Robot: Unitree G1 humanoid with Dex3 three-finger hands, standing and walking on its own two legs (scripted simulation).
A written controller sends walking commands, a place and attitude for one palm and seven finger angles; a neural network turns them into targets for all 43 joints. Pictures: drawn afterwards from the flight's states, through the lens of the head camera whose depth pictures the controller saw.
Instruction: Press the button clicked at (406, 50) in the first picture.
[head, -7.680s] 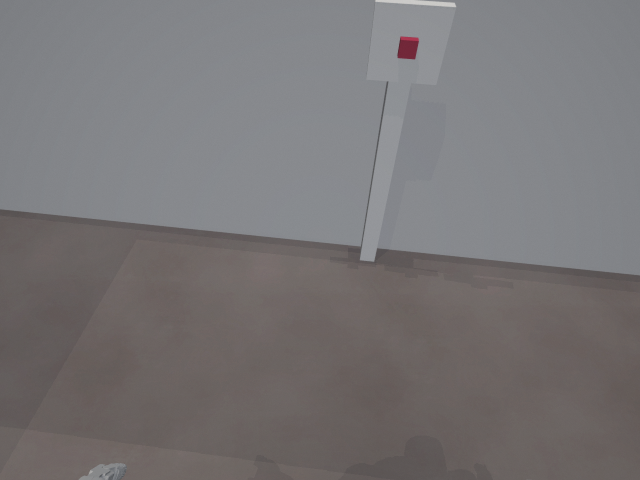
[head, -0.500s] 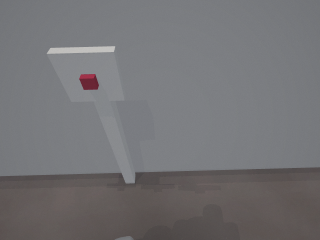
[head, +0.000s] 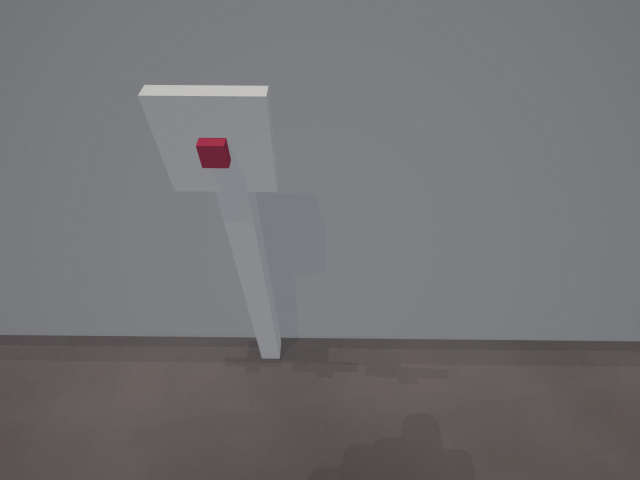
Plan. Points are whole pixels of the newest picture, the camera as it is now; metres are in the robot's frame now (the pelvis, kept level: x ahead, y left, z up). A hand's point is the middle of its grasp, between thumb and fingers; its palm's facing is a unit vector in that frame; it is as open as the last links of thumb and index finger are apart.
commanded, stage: come to a stop and stand still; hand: left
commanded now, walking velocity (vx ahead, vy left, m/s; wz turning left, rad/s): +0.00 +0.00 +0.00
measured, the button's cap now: (214, 151) +0.55 +0.21 +0.10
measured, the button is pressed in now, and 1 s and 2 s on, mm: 0 0 0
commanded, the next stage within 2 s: look again from close up in 1.48 s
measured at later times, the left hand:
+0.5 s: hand out of the picture +0.04 +0.20 -0.17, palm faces -0.03 -0.98 -0.20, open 7.3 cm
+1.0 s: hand out of the picture +0.05 +0.16 -0.17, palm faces +0.00 -0.98 -0.20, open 7.3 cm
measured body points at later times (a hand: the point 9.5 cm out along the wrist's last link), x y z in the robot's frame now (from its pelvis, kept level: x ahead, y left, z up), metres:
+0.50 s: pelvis +0.02 +0.03 +0.00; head +0.04 +0.02 +0.45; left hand +0.05 +0.25 -0.15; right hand +0.01 -0.19 -0.16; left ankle -0.03 +0.10 -0.73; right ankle +0.03 -0.14 -0.73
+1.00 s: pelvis +0.04 -0.01 +0.01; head +0.05 -0.02 +0.46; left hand +0.05 +0.21 -0.15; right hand +0.03 -0.23 -0.16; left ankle -0.03 +0.10 -0.73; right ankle +0.03 -0.14 -0.73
